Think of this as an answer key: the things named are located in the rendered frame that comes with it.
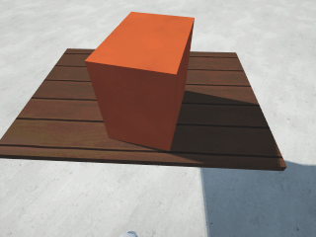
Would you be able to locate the robot left shin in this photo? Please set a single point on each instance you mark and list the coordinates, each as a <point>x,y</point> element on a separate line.
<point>131,232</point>

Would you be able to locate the table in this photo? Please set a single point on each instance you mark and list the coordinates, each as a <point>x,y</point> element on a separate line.
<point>220,123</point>

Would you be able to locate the carton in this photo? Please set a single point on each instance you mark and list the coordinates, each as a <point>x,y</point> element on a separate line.
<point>139,74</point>

